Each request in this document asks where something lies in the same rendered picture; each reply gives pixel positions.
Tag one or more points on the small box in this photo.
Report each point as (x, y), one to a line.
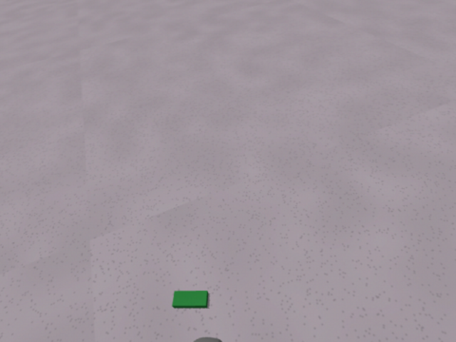
(190, 299)

